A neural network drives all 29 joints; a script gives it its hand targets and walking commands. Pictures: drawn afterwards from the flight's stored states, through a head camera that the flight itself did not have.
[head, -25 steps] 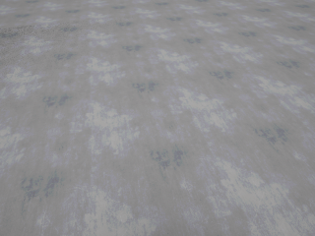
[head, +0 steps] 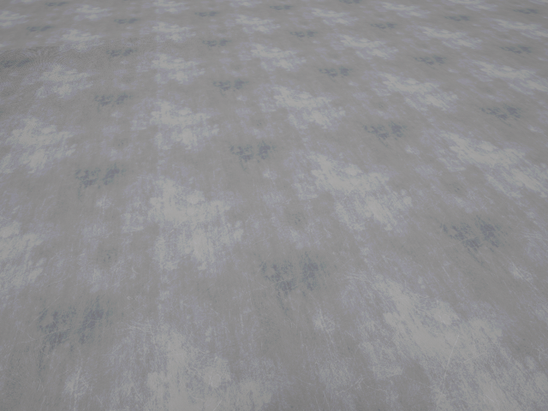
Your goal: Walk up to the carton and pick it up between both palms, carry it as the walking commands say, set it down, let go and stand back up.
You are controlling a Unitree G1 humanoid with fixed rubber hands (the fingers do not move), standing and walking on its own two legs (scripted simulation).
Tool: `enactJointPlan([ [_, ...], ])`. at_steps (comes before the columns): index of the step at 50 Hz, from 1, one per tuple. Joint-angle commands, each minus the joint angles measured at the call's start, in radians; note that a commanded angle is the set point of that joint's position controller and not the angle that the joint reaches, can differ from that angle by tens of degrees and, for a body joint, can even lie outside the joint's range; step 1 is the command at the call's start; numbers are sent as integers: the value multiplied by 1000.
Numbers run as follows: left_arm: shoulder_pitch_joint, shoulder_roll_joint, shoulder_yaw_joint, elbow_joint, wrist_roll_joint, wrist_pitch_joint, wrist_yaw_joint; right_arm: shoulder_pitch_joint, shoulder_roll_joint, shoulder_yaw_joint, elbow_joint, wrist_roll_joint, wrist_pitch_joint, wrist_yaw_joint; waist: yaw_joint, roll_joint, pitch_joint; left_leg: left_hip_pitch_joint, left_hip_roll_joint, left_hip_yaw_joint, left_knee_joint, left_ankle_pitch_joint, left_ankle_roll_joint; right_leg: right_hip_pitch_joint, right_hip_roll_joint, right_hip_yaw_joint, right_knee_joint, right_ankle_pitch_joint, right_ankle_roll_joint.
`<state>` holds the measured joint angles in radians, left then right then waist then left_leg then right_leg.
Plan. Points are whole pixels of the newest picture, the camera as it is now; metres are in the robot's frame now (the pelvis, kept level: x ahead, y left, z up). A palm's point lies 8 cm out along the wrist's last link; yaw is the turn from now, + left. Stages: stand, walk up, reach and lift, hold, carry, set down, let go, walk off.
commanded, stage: stand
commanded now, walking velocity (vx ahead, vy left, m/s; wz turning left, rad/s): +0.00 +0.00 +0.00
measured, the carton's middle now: out of the picture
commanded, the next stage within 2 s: walk up in 0.08 s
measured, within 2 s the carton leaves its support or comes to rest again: neither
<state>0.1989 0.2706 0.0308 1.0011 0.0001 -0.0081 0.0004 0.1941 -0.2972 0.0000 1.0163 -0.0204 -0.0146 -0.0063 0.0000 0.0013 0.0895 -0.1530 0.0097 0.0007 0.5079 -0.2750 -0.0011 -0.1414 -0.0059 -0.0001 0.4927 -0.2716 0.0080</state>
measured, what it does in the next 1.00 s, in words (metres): steps to the right, turning right: right foot, then left foot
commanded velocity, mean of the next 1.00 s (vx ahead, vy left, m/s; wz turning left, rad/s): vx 0.00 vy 0.00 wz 0.00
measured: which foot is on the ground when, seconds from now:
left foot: down 0.00-0.62, up 0.64-0.86, down 0.88-1.00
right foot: down 0.00-0.32, up 0.34-0.58, down 0.60-0.90, up 0.92-1.00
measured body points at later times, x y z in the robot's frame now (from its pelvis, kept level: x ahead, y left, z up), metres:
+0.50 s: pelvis +0.00 -0.03 +0.00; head +0.02 -0.05 +0.44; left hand +0.15 +0.25 -0.11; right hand +0.03 -0.35 -0.13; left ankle +0.01 +0.12 -0.74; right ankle +0.03 -0.17 -0.71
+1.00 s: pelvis +0.07 -0.17 +0.00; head +0.11 -0.17 +0.45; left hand +0.31 +0.04 -0.12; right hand +0.00 -0.52 -0.09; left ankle +0.16 -0.11 -0.74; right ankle +0.03 -0.25 -0.71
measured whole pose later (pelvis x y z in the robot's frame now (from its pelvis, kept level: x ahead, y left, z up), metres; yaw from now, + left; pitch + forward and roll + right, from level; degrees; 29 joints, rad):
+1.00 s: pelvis +0.07 -0.17 +0.00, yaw -29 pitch +1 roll +0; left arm 0.19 0.39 0.08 0.78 0.00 0.06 -0.16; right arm 0.17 -0.46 0.00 0.98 -0.02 -0.09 -0.04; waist 0.02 -0.03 0.06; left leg -0.32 0.03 0.16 0.50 -0.19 0.05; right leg -0.39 0.08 0.01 0.80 -0.31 -0.02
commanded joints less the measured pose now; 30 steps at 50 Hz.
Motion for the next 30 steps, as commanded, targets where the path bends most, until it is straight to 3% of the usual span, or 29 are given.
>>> enactJointPlan([
  [1, -118, 240, 24, -17, -1, -27, 12, -110, -233, -39, -34, 18, -26, -8, 4, 2, -26, -9, 109, -110, -164, 193, 37, 0, -109, 95, -148, 178, -44],
  [13, -106, 248, 21, -3, -2, -27, 11, -98, -235, -38, -20, 17, -25, -8, 2, 18, -4, -10, 109, -113, -192, 181, 33, 5, -108, 94, -167, 166, -38],
  [14, -141, 302, 68, -220, 67, 13, -49, -50, -400, -139, -89, 5, -37, -19, -21, -6, -50, 241, 148, -56, -115, 62, 99, -382, -14, 133, -42, 180, -104],
  [15, -192, 275, 66, -241, 57, 28, -92, 39, -426, -150, -67, 10, -35, -32, -62, 98, -38, 313, 288, -152, -228, -35, 149, -527, 17, 57, 112, 44, -75],
  [16, -201, 264, 68, -268, 66, 37, -104, 36, -447, -153, -81, 3, -36, -38, -54, 119, -36, 257, 430, -189, -336, -64, 204, -554, -50, 53, 305, -76, -47],
  [17, -164, 285, 77, -267, 71, 48, -110, -12, -434, -149, -112, 4, -40, -38, -19, 78, -41, 189, 460, -183, -348, -66, 224, -522, -93, 80, 402, -98, -30],
  [18, -151, 291, 85, -277, 71, 54, -122, -26, -414, -143, -128, 2, -45, -40, -2, 51, -52, 129, 451, -165, -339, -51, 222, -482, -119, 95, 442, -80, -24],
  [20, -149, 292, 97, -302, 62, 61, -149, -48, -402, -142, -153, -4, -60, -46, 20, 51, -74, 51, 414, -91, -314, -25, 193, -422, -163, 101, 434, -63, -6],
  [22, -131, 290, 106, -313, 53, 63, -168, -66, -414, -149, -160, -9, -69, -45, 41, 115, -89, 44, 400, -19, -300, 3, 173, -399, -163, 75, 409, -67, 0],
  [25, -108, 298, 119, -336, 48, 64, -183, -99, -430, -160, -159, -14, -75, -34, 58, 128, -77, 19, 422, 47, -271, -7, 182, -372, -184, 44, 324, -80, -9],
  [26, -117, 300, 121, -350, 43, 61, -186, -97, -438, -164, -164, -14, -77, -31, 56, 133, -75, -3, 404, 70, -249, -2, 178, -336, -180, 35, 277, -87, -18],
  [28, -60, 307, 127, -328, 35, 52, -183, -120, -435, -162, -160, -10, -71, -22, 85, 133, -107, -43, 330, 177, -107, 60, 143, -210, -145, -28, 154, -81, -36],
  [29, 40, 318, 139, -291, 39, 45, -173, -132, -425, -159, -158, -8, -65, -20, 134, 63, -155, -135, 264, 233, 90, 71, 118, -33, -100, -36, 60, -51, -54],
  [30, 141, 357, 151, -261, 41, 36, -155, -109, -376, -137, -164, -16, -54, -15, 194, -134, -146, -293, 149, 231, 358, -69, 97, 96, -8, 7, -41, -73, -89],
])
